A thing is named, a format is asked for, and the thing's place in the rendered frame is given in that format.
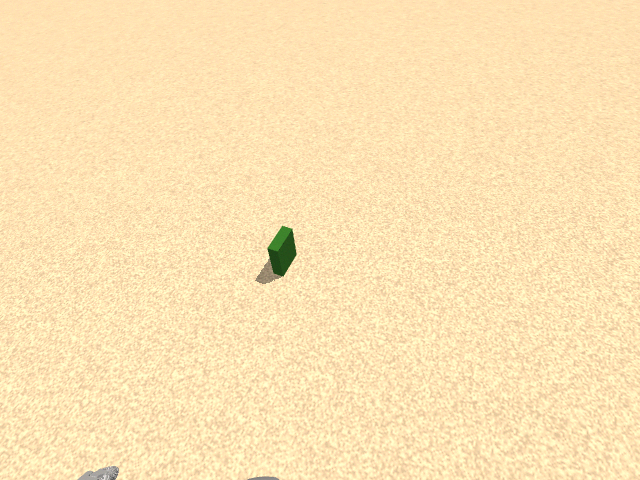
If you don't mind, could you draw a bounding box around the carton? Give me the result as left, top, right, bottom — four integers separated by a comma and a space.
267, 226, 297, 276

